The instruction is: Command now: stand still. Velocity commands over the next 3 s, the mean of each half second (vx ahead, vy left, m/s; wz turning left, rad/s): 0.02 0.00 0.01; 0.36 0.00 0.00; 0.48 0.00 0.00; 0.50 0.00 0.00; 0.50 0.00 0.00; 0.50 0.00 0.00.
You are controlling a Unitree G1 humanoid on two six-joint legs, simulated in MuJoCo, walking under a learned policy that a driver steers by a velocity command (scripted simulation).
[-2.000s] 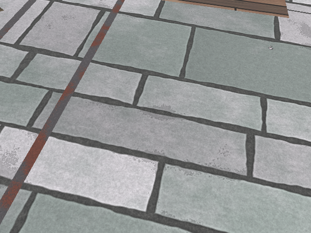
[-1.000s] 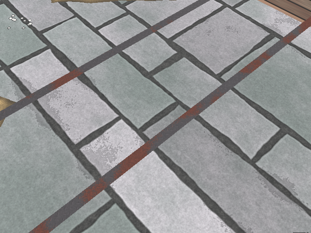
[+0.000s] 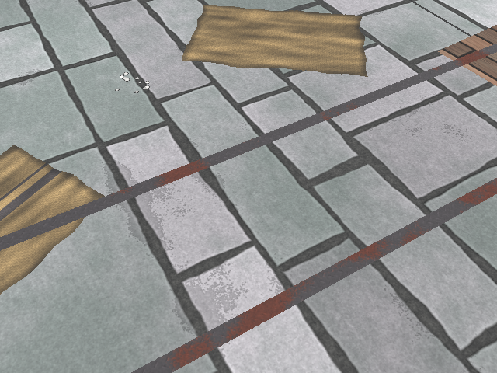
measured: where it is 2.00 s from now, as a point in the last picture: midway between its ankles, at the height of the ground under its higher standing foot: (265, 271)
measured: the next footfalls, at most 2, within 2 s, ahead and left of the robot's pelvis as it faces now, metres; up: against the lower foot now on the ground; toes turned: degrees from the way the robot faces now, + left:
left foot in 1.08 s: +0.43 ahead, +0.10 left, +0.00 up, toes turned +1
right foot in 1.62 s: +0.74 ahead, -0.14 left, +0.00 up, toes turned -3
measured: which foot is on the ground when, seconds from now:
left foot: down 0.00-0.62, up 0.64-1.00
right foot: down 0.00-1.00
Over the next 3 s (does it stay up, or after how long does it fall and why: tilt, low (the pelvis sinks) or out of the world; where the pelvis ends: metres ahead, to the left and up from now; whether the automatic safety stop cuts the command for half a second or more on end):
stays up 1.34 -0.05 0.01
